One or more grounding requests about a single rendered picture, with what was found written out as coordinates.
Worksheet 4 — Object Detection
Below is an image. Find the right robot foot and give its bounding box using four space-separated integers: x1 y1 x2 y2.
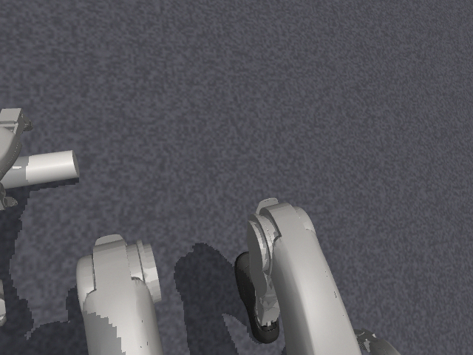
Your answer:
234 251 279 344

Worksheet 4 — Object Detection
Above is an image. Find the right robot hand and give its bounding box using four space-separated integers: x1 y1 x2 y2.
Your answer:
353 328 401 355

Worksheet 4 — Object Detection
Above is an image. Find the left robot hand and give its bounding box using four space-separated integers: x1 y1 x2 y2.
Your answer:
0 108 33 211

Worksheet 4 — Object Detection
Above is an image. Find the bottle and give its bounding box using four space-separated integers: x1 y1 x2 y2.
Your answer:
0 150 80 189

